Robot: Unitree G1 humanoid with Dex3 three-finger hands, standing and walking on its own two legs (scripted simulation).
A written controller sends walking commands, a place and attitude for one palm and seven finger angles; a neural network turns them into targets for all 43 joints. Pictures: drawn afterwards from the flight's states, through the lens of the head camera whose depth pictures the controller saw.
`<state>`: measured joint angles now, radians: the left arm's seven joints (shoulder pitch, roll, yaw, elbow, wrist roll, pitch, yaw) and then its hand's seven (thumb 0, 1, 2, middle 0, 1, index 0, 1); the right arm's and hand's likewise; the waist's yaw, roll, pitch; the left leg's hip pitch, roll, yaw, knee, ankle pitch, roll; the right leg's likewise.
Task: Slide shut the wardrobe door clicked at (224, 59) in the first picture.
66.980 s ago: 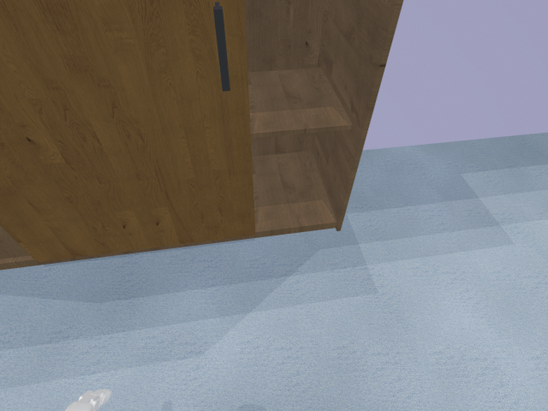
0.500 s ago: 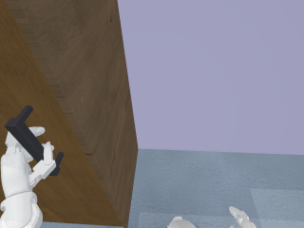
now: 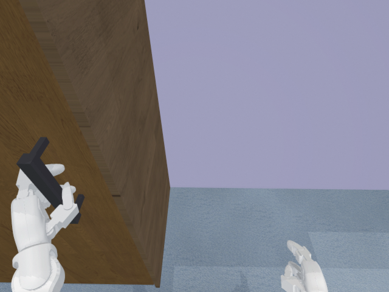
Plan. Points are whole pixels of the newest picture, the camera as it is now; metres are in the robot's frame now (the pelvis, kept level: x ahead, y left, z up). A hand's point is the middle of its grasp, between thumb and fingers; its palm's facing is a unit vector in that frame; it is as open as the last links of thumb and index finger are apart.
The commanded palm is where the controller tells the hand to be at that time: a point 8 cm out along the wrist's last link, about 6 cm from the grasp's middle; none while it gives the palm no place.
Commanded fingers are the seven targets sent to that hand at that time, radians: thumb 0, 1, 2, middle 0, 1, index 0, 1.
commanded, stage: stop walking and hold the door there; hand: left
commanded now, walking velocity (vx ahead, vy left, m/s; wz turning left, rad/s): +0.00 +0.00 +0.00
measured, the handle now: (59, 184) +0.26 +0.29 +0.11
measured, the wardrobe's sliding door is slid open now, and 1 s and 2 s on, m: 0.00 0.00 0.00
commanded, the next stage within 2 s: loosen the grip on the handle in 0.40 s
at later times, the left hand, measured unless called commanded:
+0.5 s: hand (70, 205) +0.23 +0.25 +0.11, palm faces +0.55 -0.82 -0.19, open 6.2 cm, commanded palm +0.17 +0.28 +0.11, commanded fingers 0.00 0.78 0.84 -0.45 -1.40 -0.45 -1.40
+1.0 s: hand (62, 204) +0.22 +0.26 +0.12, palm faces +0.61 -0.77 -0.18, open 14.0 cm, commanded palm +0.17 +0.28 +0.12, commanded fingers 0.00 -0.55 0.20 -0.25 -1.15 -0.25 -1.15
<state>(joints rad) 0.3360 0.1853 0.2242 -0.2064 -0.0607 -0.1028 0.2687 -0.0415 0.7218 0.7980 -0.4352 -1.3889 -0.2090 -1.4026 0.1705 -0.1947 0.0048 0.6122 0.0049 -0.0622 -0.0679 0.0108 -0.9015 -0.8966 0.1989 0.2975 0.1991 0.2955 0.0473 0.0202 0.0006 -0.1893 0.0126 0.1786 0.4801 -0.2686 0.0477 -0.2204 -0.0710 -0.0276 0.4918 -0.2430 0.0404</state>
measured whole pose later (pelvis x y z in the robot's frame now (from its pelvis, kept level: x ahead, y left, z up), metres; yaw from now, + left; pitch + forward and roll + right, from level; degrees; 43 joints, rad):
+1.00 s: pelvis -0.04 -0.06 -0.01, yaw +5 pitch -2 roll +0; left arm -0.04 0.33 0.33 0.18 -0.07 -0.14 0.16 -0.01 -0.47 0.25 -0.34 -1.26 -0.26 -1.25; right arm 0.21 -0.24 0.01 0.71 0.01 -0.22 -0.07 0.01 -0.90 -0.90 0.20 0.30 0.20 0.30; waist 0.06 0.01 -0.01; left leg -0.32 0.04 0.00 0.60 -0.24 -0.01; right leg -0.30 0.01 -0.08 0.59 -0.25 -0.04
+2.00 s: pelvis -0.02 -0.03 -0.02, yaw +4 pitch +3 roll -1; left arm 0.23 0.39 0.52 0.04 -0.23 -0.15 -0.03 -0.02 -0.55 0.20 -0.26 -1.15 -0.25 -1.15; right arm 0.27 -0.23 0.02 0.68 0.01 -0.25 -0.10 0.01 -0.90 -0.90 0.20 0.30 0.20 0.30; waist 0.07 0.01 -0.08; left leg -0.44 0.00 0.02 0.71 -0.33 0.02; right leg -0.41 -0.02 -0.05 0.68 -0.32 0.01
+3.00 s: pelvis +0.00 -0.03 -0.02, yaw +4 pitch -1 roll -2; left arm 0.41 0.50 0.59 -0.11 -0.48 0.01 -0.52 -0.02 -0.55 0.20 -0.26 -1.15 -0.25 -1.15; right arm 0.26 -0.24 0.07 0.61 0.08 -0.43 -0.13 0.01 -0.90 -0.90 0.20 0.30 0.20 0.30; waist 0.07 0.04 -0.08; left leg -0.34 0.03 0.00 0.72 -0.36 0.02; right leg -0.29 0.01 -0.06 0.63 -0.33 0.00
